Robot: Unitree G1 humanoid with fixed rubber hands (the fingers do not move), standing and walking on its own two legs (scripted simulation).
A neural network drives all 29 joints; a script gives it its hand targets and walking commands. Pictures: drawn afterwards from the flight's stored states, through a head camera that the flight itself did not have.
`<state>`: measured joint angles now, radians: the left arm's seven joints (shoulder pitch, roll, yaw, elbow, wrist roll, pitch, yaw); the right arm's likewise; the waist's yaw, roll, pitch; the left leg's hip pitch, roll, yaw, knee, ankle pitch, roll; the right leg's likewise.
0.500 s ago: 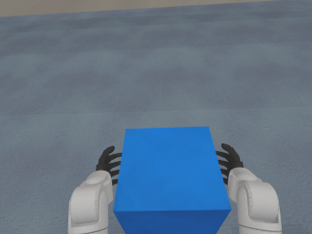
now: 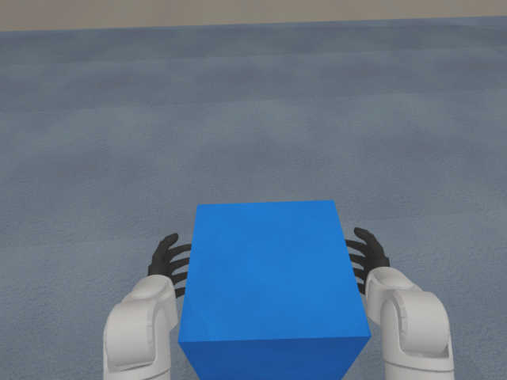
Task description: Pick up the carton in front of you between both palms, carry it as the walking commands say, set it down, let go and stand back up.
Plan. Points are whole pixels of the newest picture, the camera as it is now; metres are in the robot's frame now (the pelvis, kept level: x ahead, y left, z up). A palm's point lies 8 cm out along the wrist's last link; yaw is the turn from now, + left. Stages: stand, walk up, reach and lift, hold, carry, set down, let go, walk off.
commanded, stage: carry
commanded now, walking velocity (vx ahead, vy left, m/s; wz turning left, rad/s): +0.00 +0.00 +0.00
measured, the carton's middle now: (268, 300) +0.27 +0.00 -0.01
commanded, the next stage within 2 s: none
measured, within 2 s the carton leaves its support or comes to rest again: neither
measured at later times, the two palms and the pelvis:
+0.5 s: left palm (191, 164) +0.51 +0.13 +0.08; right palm (342, 159) +0.53 -0.17 +0.07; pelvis +0.25 -0.03 +0.00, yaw +3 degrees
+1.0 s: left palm (181, 155) +0.55 +0.16 +0.06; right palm (323, 146) +0.58 -0.14 +0.06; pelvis +0.31 -0.01 -0.01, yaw +4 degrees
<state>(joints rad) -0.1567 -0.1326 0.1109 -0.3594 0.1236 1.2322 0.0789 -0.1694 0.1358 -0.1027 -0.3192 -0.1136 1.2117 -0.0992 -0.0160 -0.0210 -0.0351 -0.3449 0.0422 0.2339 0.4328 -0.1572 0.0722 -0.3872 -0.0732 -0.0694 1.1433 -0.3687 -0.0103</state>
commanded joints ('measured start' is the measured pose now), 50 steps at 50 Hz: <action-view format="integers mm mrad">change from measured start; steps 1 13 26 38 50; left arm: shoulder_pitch -458 -391 -427 -424 -388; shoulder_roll -964 -884 -963 -931 -918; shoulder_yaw -751 -746 -717 -720 -731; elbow -74 -89 -67 17 83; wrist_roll -417 -411 -415 -400 -348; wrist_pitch -37 -10 -54 -29 -152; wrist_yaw -245 -234 -255 -257 -265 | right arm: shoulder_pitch -460 -355 -472 -424 -394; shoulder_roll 964 851 944 919 911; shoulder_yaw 711 680 747 706 721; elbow -120 -110 -160 -24 33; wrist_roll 438 387 425 403 346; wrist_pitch -16 5 -23 -5 -129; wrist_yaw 282 276 270 285 288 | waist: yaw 6 13 18 16 14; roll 122 167 -20 51 40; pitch -338 -250 -416 -335 -336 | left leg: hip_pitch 413 383 231 236 253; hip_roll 278 154 110 122 129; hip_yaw -310 7 -179 -164 -154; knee -218 12 -38 65 72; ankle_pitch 244 585 95 507 449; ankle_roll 47 -41 -103 -99 -79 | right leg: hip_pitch -193 99 361 244 228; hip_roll -51 67 -134 -87 -89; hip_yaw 32 -174 -25 -43 -34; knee -70 -777 -727 -576 -567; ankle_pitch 96 515 596 769 637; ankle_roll -5 31 -48 -22 -23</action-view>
